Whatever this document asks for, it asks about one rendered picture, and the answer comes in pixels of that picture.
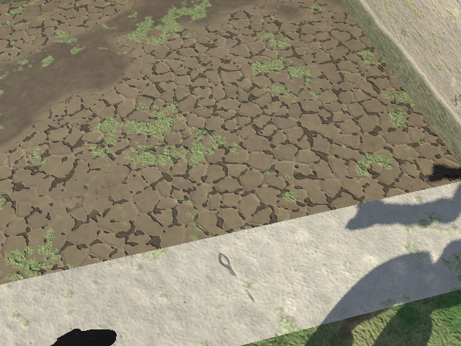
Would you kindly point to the left robot hand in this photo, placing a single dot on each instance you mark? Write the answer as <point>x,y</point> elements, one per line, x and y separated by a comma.
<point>92,337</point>

